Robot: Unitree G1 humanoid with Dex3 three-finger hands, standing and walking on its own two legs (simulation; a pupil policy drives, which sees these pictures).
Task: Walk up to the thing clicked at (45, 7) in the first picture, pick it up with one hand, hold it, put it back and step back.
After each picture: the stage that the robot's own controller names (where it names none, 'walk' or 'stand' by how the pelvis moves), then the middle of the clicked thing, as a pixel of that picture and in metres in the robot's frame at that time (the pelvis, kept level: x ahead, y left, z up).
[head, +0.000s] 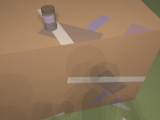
stand; (49, 18) +0.75 +0.18 +0.04
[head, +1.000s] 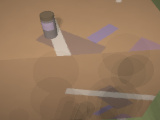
rise first; (49, 25) +0.67 +0.20 +0.05
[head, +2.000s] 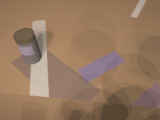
stand; (28, 47) +0.46 +0.21 +0.08
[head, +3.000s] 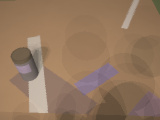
stand; (25, 64) +0.43 +0.22 +0.05
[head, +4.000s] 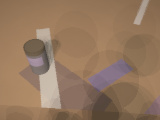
stand; (37, 57) +0.43 +0.18 +0.07
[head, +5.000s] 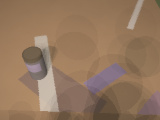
stand; (35, 64) +0.43 +0.19 +0.04
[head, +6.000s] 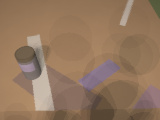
stand; (29, 63) +0.43 +0.21 +0.05
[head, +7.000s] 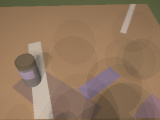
stand; (29, 71) +0.41 +0.21 +0.04
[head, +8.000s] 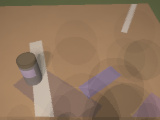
stand; (30, 69) +0.42 +0.21 +0.04
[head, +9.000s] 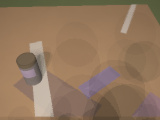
rise first; (30, 69) +0.42 +0.21 +0.04
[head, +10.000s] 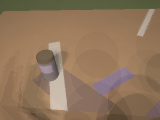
rise first; (48, 66) +0.44 +0.18 +0.05
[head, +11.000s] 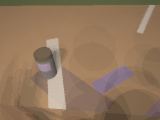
go down; (46, 63) +0.44 +0.18 +0.05
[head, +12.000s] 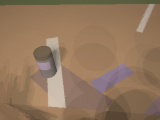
go down; (45, 62) +0.45 +0.19 +0.05
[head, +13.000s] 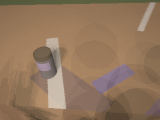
go down; (45, 63) +0.44 +0.18 +0.05
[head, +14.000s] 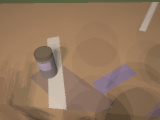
go down; (46, 62) +0.44 +0.18 +0.05
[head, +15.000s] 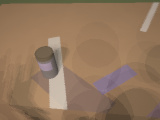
go down; (47, 63) +0.44 +0.18 +0.05
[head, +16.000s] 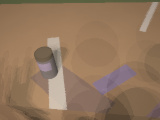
go down; (46, 63) +0.44 +0.18 +0.05
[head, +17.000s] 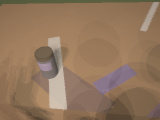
go down; (47, 63) +0.44 +0.19 +0.05
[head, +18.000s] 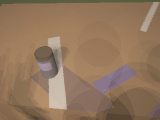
go down; (47, 63) +0.44 +0.19 +0.05
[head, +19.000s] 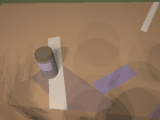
go down; (47, 63) +0.43 +0.19 +0.05
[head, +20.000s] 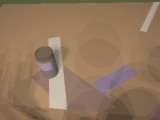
go down; (47, 63) +0.44 +0.19 +0.05
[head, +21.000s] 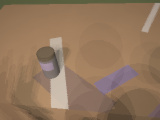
go down; (48, 63) +0.44 +0.18 +0.05
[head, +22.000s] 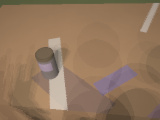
go down; (47, 63) +0.43 +0.18 +0.05
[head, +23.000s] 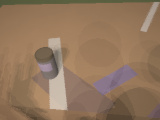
go down; (47, 63) +0.43 +0.19 +0.05
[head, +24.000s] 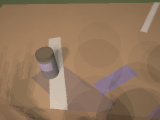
go down; (47, 63) +0.44 +0.18 +0.05
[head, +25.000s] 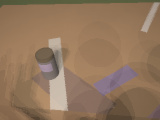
go down; (47, 64) +0.43 +0.18 +0.05
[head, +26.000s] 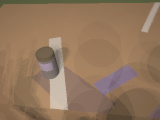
go down; (48, 63) +0.43 +0.18 +0.05
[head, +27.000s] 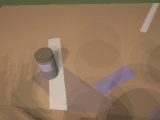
go down; (47, 64) +0.43 +0.19 +0.05
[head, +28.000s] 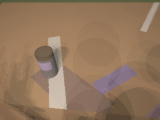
go down; (47, 62) +0.44 +0.19 +0.05
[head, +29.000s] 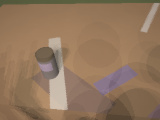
go down; (47, 63) +0.43 +0.18 +0.05
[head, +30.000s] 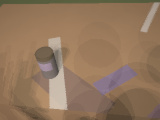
go down; (47, 63) +0.44 +0.19 +0.05
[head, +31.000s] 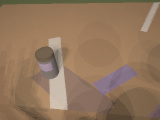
go down; (47, 63) +0.43 +0.18 +0.05
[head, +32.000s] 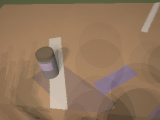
go down; (48, 63) +0.44 +0.19 +0.05
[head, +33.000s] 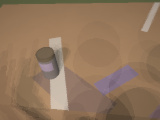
go down; (48, 63) +0.43 +0.18 +0.05
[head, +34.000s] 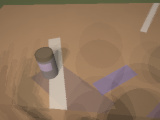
go down; (47, 63) +0.44 +0.19 +0.05
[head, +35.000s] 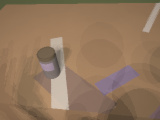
go down; (49, 63) +0.44 +0.18 +0.05
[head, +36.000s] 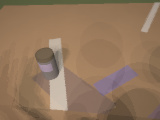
go down; (48, 64) +0.43 +0.19 +0.05
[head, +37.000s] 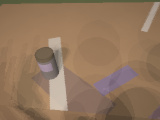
go down; (47, 63) +0.43 +0.18 +0.05
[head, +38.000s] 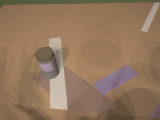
go down; (48, 63) +0.44 +0.19 +0.05
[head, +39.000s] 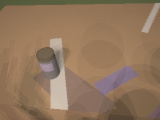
go down; (48, 63) +0.44 +0.19 +0.05
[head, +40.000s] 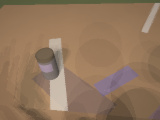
go down; (48, 64) +0.43 +0.19 +0.05
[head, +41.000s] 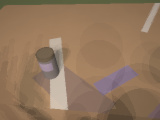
go down; (48, 63) +0.44 +0.19 +0.05
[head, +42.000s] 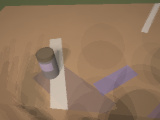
go down; (48, 63) +0.44 +0.19 +0.05
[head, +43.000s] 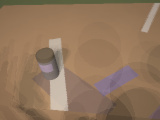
go down; (48, 64) +0.43 +0.18 +0.05
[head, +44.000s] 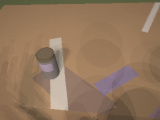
go down; (48, 64) +0.43 +0.18 +0.05
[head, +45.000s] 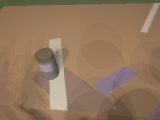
go down; (47, 64) +0.43 +0.19 +0.05
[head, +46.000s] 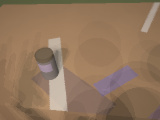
go down; (47, 64) +0.43 +0.19 +0.05
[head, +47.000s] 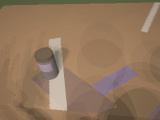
go down; (47, 64) +0.43 +0.19 +0.05
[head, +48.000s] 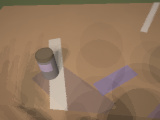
go down; (47, 64) +0.43 +0.19 +0.05
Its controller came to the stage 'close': no
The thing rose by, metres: 0.00
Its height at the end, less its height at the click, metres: +0.00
